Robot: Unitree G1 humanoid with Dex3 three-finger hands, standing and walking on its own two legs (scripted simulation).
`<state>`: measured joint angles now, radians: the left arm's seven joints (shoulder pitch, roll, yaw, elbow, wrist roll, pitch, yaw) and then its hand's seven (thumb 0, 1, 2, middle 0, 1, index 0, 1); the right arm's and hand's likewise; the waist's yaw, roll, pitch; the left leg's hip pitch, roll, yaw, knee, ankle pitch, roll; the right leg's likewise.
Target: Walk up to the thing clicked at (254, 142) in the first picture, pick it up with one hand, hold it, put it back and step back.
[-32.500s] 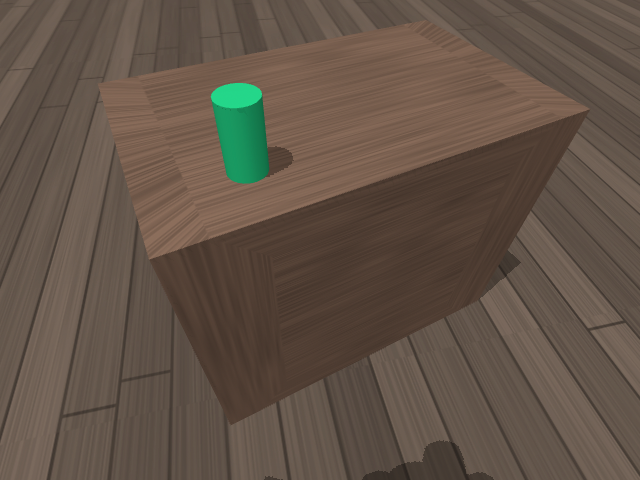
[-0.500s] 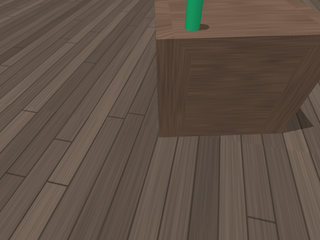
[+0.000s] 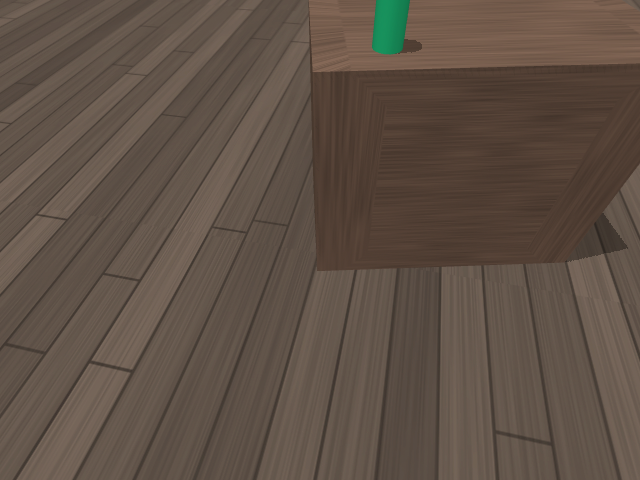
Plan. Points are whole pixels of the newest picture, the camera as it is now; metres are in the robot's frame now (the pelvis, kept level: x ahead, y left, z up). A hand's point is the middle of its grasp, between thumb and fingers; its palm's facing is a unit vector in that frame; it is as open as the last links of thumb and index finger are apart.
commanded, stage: step back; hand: right
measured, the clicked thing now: (390, 17) +1.10 -0.15 +0.11
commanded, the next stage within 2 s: stand in 0.28 s
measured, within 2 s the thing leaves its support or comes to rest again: neither
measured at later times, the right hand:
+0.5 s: hand out of the picture +0.14 -0.23 -0.13, palm faces -0.01 +0.93 -0.36, open 7.4 cm
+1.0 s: hand out of the picture +0.08 -0.24 -0.14, palm faces -0.02 +0.95 -0.32, open 7.4 cm
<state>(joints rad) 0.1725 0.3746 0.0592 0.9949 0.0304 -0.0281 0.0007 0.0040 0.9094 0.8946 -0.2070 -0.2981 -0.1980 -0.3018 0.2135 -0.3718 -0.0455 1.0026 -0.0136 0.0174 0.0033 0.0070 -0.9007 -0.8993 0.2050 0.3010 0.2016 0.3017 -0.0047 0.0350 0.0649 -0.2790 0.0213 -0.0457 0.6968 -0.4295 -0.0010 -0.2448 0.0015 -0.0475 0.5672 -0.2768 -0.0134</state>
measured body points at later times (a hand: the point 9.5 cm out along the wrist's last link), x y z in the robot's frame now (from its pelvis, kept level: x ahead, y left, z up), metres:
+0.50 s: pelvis +0.03 +0.02 +0.01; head +0.04 +0.03 +0.46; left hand +0.14 +0.32 -0.12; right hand +0.14 -0.28 -0.10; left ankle +0.01 +0.14 -0.73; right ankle +0.02 -0.12 -0.73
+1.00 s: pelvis +0.00 +0.01 +0.02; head +0.01 +0.01 +0.47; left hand +0.07 +0.31 -0.11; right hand +0.08 -0.29 -0.12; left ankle +0.01 +0.14 -0.73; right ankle +0.02 -0.12 -0.73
